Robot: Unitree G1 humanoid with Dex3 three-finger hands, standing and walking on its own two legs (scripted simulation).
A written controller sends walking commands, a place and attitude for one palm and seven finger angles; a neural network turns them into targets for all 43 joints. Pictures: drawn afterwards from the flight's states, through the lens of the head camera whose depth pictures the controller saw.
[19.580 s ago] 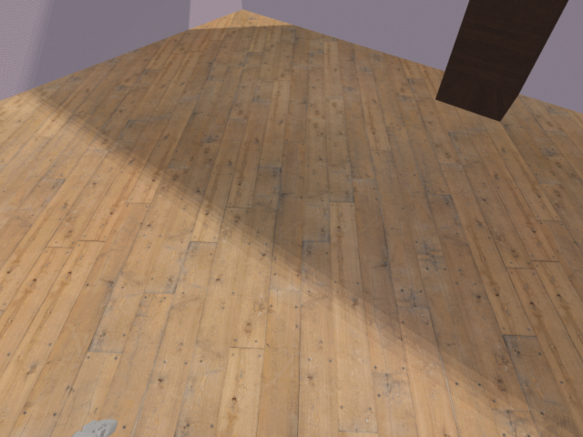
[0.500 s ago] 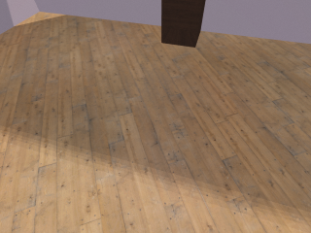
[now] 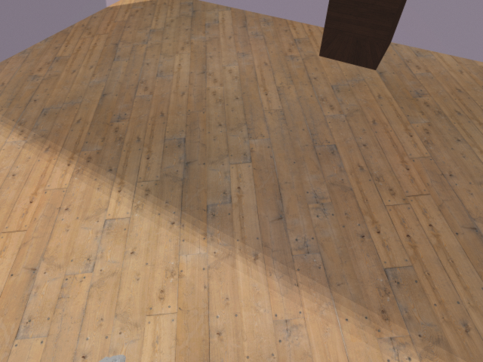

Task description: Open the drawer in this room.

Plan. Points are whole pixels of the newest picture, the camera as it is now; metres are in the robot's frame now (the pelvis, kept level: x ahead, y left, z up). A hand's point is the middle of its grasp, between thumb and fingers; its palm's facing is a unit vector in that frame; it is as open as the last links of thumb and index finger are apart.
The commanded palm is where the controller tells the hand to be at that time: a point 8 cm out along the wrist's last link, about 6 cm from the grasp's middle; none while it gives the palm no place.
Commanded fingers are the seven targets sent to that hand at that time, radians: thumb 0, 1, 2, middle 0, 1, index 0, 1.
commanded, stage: turn or walk to find it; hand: left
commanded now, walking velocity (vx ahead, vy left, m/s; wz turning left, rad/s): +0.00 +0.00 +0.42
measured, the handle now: out of the picture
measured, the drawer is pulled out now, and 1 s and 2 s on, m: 0.00 0.00 0.00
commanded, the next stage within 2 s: stand and wait in 0.24 s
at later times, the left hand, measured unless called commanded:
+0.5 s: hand out of the picture -0.07 +0.21 -0.18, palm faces +0.25 -0.94 -0.22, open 7.4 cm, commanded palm none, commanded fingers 0.00 0.90 0.90 -0.20 -0.30 -0.20 -0.30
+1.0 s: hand out of the picture -0.04 +0.17 -0.16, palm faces +0.21 -0.96 -0.21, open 7.3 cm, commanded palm none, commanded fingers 0.00 0.90 0.90 -0.20 -0.30 -0.20 -0.30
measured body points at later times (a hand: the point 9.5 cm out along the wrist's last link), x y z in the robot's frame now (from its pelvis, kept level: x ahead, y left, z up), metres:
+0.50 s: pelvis -0.02 +0.01 +0.00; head +0.00 +0.04 +0.45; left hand -0.08 +0.26 -0.16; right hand +0.13 -0.20 -0.13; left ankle -0.05 +0.12 -0.73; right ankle +0.01 -0.10 -0.72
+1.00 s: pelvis -0.03 -0.01 +0.01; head -0.02 -0.01 +0.46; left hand -0.05 +0.22 -0.14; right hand +0.00 -0.23 -0.15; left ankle -0.05 +0.12 -0.73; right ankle -0.01 -0.12 -0.73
